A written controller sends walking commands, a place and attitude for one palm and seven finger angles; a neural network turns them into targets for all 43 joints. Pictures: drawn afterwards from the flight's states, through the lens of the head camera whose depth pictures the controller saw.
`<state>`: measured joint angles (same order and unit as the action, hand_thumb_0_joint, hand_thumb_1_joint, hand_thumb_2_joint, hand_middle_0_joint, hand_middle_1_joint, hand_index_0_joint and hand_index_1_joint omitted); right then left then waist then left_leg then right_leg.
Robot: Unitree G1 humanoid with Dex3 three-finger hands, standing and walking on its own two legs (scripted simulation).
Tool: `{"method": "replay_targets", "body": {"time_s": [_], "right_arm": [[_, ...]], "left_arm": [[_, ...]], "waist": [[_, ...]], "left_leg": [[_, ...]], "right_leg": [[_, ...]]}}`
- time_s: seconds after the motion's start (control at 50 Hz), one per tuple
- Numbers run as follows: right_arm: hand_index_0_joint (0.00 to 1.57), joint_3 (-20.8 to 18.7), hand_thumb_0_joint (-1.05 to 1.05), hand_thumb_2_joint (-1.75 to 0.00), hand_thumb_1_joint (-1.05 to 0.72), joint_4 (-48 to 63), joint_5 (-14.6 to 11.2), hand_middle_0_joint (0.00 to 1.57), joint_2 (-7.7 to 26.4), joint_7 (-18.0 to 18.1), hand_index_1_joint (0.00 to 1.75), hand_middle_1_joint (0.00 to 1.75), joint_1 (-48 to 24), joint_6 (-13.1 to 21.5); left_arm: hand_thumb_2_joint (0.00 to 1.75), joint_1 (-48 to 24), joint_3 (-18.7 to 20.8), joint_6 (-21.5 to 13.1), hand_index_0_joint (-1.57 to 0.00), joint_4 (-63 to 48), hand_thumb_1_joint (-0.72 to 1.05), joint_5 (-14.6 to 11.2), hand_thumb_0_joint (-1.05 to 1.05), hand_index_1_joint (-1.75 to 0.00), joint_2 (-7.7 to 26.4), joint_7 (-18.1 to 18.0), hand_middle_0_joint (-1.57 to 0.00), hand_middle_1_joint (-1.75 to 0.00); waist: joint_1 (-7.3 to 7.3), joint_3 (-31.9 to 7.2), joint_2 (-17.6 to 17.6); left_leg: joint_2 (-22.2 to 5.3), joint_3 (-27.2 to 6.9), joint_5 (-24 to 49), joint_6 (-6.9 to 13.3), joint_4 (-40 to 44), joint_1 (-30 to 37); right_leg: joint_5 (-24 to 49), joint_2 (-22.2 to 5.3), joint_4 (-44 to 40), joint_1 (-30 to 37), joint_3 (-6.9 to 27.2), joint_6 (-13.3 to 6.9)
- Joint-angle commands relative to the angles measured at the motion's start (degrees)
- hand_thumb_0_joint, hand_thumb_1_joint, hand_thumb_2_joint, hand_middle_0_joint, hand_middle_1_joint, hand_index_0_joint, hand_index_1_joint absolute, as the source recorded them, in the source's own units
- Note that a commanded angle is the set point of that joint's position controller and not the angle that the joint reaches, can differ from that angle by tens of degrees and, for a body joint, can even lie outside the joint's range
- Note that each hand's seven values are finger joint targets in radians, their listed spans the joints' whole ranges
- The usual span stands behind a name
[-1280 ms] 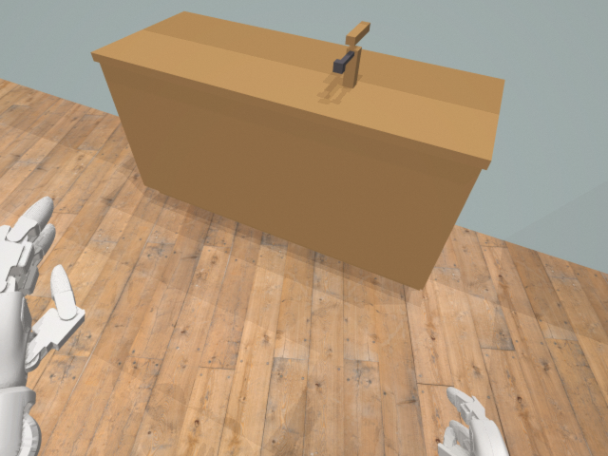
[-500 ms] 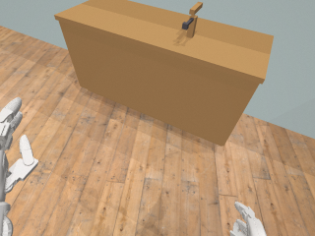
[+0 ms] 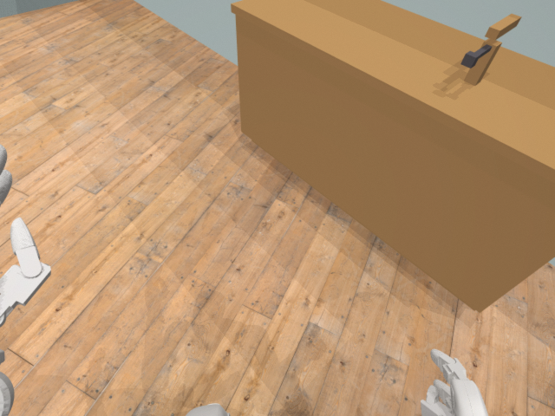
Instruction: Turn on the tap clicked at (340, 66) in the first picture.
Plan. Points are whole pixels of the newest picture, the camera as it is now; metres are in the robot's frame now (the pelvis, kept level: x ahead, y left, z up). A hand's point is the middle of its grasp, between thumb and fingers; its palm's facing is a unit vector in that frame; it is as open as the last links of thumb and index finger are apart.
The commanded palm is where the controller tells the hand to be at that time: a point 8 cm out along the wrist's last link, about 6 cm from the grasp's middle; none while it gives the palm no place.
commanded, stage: walk to a spot facing it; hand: left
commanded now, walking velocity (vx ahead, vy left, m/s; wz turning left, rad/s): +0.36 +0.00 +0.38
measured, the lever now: (470, 59) +0.93 -0.44 +0.07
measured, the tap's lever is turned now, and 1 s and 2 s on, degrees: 0 0 0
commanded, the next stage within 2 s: turn to face it in 1.04 s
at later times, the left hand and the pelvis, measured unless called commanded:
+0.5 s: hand (39, 232) +0.25 +0.26 +0.19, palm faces +0.64 -0.67 -0.38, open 7.4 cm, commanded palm +0.19 +0.29 +0.20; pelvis +0.12 -0.03 +0.03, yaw +17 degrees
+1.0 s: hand (47, 164) +0.34 +0.30 +0.19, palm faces +0.74 -0.51 -0.44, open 7.4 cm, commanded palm +0.27 +0.30 +0.20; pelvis +0.25 -0.02 +0.01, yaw +26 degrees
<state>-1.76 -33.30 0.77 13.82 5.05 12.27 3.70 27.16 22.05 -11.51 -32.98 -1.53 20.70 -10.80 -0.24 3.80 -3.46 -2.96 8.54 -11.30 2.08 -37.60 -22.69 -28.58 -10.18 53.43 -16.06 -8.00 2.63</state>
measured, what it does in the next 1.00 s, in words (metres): walks ahead, turning left: right foot, then left foot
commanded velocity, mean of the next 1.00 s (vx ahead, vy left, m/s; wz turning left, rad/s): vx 0.29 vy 0.00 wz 0.42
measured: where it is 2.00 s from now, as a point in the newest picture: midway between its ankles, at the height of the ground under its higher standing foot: (267, 388)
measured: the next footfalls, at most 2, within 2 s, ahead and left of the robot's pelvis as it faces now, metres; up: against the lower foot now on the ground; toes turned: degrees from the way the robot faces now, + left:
right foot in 0.26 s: +0.16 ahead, -0.16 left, +0.00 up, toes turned +1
left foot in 0.58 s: +0.20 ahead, +0.14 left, +0.00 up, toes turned +27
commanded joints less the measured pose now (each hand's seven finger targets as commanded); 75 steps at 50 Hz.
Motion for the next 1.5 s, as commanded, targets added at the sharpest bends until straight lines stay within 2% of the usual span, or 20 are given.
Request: {"method": "replay_targets", "body": {"time_s": [0.0,0.2,0.22,0.24,0.26,0.38,0.48,0.52,0.54,0.56,0.6,0.7,0.86,0.9,0.92,1.0,1.1,1.22,1.3,1.48], "right_arm": [[0.20,-2.79,0.00,-0.90,-0.90,6.85,-1.51,0.20,4.92,-1.15,0.30,0.30,-3.50,3.38],[0.20,-0.25,0.00,-0.90,-0.90,6.23,-1.25,0.20,3.01,-0.21,0.30,0.30,-5.05,4.10],[0.20,-0.09,0.00,-0.90,-0.90,6.39,-1.22,0.20,2.05,-0.08,0.30,0.30,-4.94,3.80],[0.20,-0.05,0.00,-0.90,-0.90,7.00,-0.96,0.20,1.36,-0.13,0.30,0.30,-6.20,3.70],[0.20,-0.28,0.00,-0.90,-0.90,6.95,-0.02,0.20,3.62,-0.41,0.30,0.30,-7.53,4.27],[0.20,0.41,0.00,-0.90,-0.90,4.96,-0.16,0.20,2.95,-0.28,0.30,0.30,-7.14,2.19],[0.20,-0.61,0.00,-0.90,-0.90,8.92,-0.11,0.20,1.76,-0.53,0.30,0.30,-5.67,2.51],[0.20,-1.56,0.00,-0.90,-0.90,9.67,-0.67,0.20,2.57,-0.14,0.30,0.30,-2.79,2.69],[0.20,-2.22,0.00,-0.90,-0.90,9.82,-0.99,0.20,4.18,-0.01,0.30,0.30,-2.06,2.65],[0.20,-2.35,0.00,-0.90,-0.90,10.01,-1.00,0.20,5.41,-0.73,0.30,0.30,-3.02,2.82],[0.20,-2.68,0.00,-0.90,-0.90,8.24,-1.67,0.20,4.66,-1.85,0.30,0.30,-4.12,3.61],[0.20,-1.80,0.00,-0.90,-0.90,7.00,-2.02,0.20,3.24,-2.43,0.30,0.30,-4.18,4.44],[0.20,-0.16,0.00,-0.90,-0.90,5.75,-1.30,0.20,3.01,-0.25,0.30,0.30,-4.17,4.22],[0.20,0.27,0.00,-0.90,-0.90,6.60,-1.24,0.20,0.96,-0.21,0.30,0.30,-4.89,3.83],[0.20,-0.42,0.00,-0.90,-0.90,6.44,-0.29,0.20,3.65,-0.33,0.30,0.30,-6.26,4.56],[0.20,0.27,0.00,-0.90,-0.90,4.59,-0.55,0.20,2.44,-0.86,0.30,0.30,-8.01,2.04],[0.20,-0.84,0.00,-0.90,-0.90,7.85,-0.05,0.20,2.07,-0.20,0.30,0.30,-6.72,0.87],[0.20,-1.37,0.00,-0.90,-0.90,9.12,-0.64,0.20,2.56,0.10,0.30,0.30,-3.41,0.73],[0.20,-1.82,0.00,-0.90,-0.90,9.25,-0.38,0.20,5.31,-0.28,0.30,0.30,-4.12,2.14],[0.20,-0.74,0.00,-0.90,-0.90,9.54,-0.91,0.20,4.58,-3.86,0.30,0.30,-4.22,4.31]], "left_arm": [[0.90,-8.67,8.70,-4.42,-0.20,-12.41,0.90,0.51,0.00,-0.30,14.14,0.32,-0.20,-0.30],[0.90,-4.56,3.34,-2.58,-0.20,-3.96,0.90,0.21,0.00,-0.30,6.80,1.72,-0.20,-0.30],[0.90,-7.25,2.72,-1.89,-0.20,-3.68,0.90,0.80,0.00,-0.30,7.73,1.75,-0.20,-0.30],[0.90,-7.99,4.05,-1.01,-0.20,-2.19,0.90,0.85,0.00,-0.30,10.55,1.46,-0.20,-0.30],[0.90,-10.64,4.91,-1.20,-0.20,-2.93,0.90,0.47,0.00,-0.30,12.40,0.85,-0.20,-0.30],[0.90,-11.07,2.66,-3.36,-0.20,-6.58,0.90,1.22,0.00,-0.30,10.03,1.18,-0.20,-0.30],[0.90,-7.07,5.25,-3.15,-0.20,-12.68,0.90,0.48,0.00,-0.30,10.30,-1.11,-0.20,-0.30],[0.90,-7.23,4.52,-3.43,-0.20,-15.25,0.90,0.09,0.00,-0.30,9.52,-1.56,-0.20,-0.30],[0.90,-7.42,5.16,-4.36,-0.20,-16.17,0.90,0.10,0.00,-0.30,9.66,-1.69,-0.20,-0.30],[0.90,-6.01,5.54,-5.23,-0.20,-16.06,0.90,-0.19,0.00,-0.30,9.15,-1.67,-0.20,-0.30],[0.90,-6.04,8.93,-5.68,-0.20,-11.72,0.90,0.52,0.00,-0.30,13.81,-0.34,-0.20,-0.30],[0.90,0.53,6.99,-5.12,-0.20,-15.54,0.90,-0.45,0.00,-0.30,9.61,1.26,-0.20,-0.30],[0.90,-5.24,4.45,-1.82,-0.20,-4.00,0.90,0.28,0.00,-0.30,7.99,1.59,-0.20,-0.30],[0.90,-7.40,6.38,-0.37,-0.20,-1.48,0.90,1.07,0.00,-0.30,12.43,0.92,-0.20,-0.30],[0.90,-11.18,5.84,-0.59,-0.20,-3.04,0.90,0.44,0.00,-0.30,12.33,0.62,-0.20,-0.30],[0.90,-7.05,5.05,-3.00,-0.20,-6.96,0.90,0.98,0.00,-0.30,11.35,1.15,-0.20,-0.30],[0.90,-1.08,8.11,-3.19,-0.20,-11.38,0.90,-0.11,0.00,-0.30,12.47,-0.61,-0.20,-0.30],[0.90,-2.50,5.93,-3.39,-0.20,-13.73,0.90,-0.53,0.00,-0.30,9.24,-1.93,-0.20,-0.30],[0.90,-6.35,5.16,-5.38,-0.20,-9.66,0.90,-0.05,0.00,-0.30,11.10,-0.20,-0.20,-0.30],[0.90,-4.28,4.02,-2.72,-0.20,-10.55,0.90,-0.60,0.00,-0.30,8.82,1.93,-0.20,-0.30]], "waist": [[1.75,-12.30,12.97],[-1.18,-6.31,11.83],[-1.53,-5.75,0.35],[-2.25,-4.30,-17.61],[-2.04,-3.63,-13.75],[-0.44,-3.64,-6.13],[-1.93,-8.30,-6.93],[1.13,-13.07,0.98],[2.75,-15.54,13.49],[1.57,-15.41,29.08],[1.07,-13.58,18.43],[-0.09,-10.28,17.74],[-0.76,-7.92,10.25],[-2.22,-8.67,-17.20],[-1.65,-7.61,-14.00],[-0.41,-5.89,-4.06],[-0.71,-9.54,-4.60],[0.91,-14.30,-2.20],[-0.16,-13.75,23.84],[0.10,-9.11,19.09]], "left_leg": [[-21.83,-40.84,1.99,16.13,16.17,21.84],[-6.38,-11.87,-27.44,3.68,7.74,-8.75],[-1.67,-7.32,-26.24,1.52,-8.26,-14.24],[4.17,-3.99,-24.78,-1.38,-28.03,-23.88],[1.77,-10.41,-19.79,-1.93,-37.33,-26.35],[-2.75,-5.11,-10.55,-3.22,-22.45,-13.48],[1.54,4.22,-8.23,-2.08,1.49,0.95],[3.81,5.08,-2.78,-1.29,9.60,14.94],[-3.03,-7.24,-1.02,2.41,12.18,25.20],[-18.77,-32.67,17.24,10.79,16.99,30.89],[-22.18,-39.59,10.56,15.13,17.36,26.66],[-13.40,-17.86,4.50,9.63,19.18,13.04],[-8.40,-9.98,-8.80,3.89,7.09,0.55],[3.87,-2.96,-24.59,-1.01,-27.48,-18.94],[1.22,-9.99,-20.17,-1.89,-34.76,-18.88],[-2.65,-8.95,-12.28,-4.95,-39.38,-17.33],[-2.74,-1.26,-10.60,-4.87,-15.63,-6.34],[1.62,2.99,4.48,-4.05,10.22,10.51],[-21.22,-21.73,40.58,7.63,16.19,24.09],[-19.47,-2.89,20.34,2.28,16.59,12.37]], "right_leg": [[-5.60,2.57,25.55,-25.28,12.22,0.16],[5.07,8.50,-21.09,10.58,-1.60,0.20],[-5.08,0.74,-31.09,11.82,9.88,-2.93],[-10.19,-14.60,-41.74,12.82,38.34,-10.56],[-6.67,-19.99,-44.67,12.56,45.36,-14.02],[20.24,-10.92,-36.50,8.87,7.96,-9.11],[26.35,-9.68,-29.22,10.28,2.75,-8.73],[31.35,-6.09,-11.60,6.04,-2.26,-5.32],[22.83,-2.02,3.97,-4.61,-4.42,-2.17],[-6.39,6.60,19.06,-18.97,-2.04,0.66],[-5.22,3.43,25.23,-26.23,7.87,-0.68],[5.96,2.44,6.94,-18.05,3.09,0.65],[11.72,7.19,-25.52,9.10,-2.57,0.70],[6.77,-16.30,-39.01,17.99,32.81,-9.67],[3.95,-19.65,-41.25,13.26,35.55,-11.15],[26.06,-13.68,-35.23,10.27,11.03,-9.19],[44.91,-12.24,-29.98,10.40,-0.56,-8.34],[43.16,-5.22,-19.98,9.63,0.60,-5.50],[-7.73,6.98,3.95,-13.57,5.20,-1.16],[6.63,8.83,-11.03,-4.61,0.72,0.31]]}}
